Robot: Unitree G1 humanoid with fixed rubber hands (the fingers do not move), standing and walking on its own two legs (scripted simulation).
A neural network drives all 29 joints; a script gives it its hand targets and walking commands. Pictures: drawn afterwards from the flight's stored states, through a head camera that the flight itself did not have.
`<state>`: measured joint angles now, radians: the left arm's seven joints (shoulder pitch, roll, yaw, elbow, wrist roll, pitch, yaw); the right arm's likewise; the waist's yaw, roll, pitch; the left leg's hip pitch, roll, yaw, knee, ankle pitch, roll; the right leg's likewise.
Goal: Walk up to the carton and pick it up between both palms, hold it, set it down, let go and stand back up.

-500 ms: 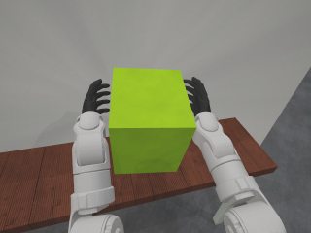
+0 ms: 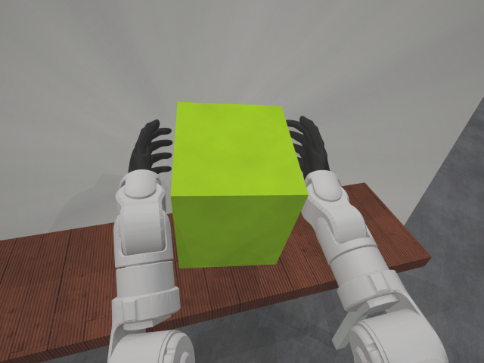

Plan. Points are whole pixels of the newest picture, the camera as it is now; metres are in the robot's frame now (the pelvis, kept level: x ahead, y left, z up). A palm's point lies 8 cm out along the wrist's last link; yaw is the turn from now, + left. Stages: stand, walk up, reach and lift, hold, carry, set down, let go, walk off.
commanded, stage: hold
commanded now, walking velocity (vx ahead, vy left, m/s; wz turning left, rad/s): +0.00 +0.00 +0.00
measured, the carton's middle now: (229, 188) +0.37 +0.01 +0.15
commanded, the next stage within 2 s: none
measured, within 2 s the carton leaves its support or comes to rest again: neither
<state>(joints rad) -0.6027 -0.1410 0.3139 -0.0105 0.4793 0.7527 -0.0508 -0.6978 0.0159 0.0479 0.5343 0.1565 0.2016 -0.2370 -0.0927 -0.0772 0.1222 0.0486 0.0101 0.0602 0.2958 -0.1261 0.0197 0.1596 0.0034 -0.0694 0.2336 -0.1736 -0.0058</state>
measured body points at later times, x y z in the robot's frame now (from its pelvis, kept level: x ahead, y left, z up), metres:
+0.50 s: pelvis +0.00 +0.00 +0.00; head -0.03 +0.03 +0.45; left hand +0.38 +0.14 +0.20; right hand +0.38 -0.12 +0.19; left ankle +0.04 +0.10 -0.75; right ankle -0.01 -0.11 -0.75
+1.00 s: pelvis +0.00 +0.00 +0.00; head -0.03 +0.02 +0.45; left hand +0.37 +0.14 +0.19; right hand +0.38 -0.12 +0.19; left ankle +0.04 +0.10 -0.75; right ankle -0.01 -0.11 -0.75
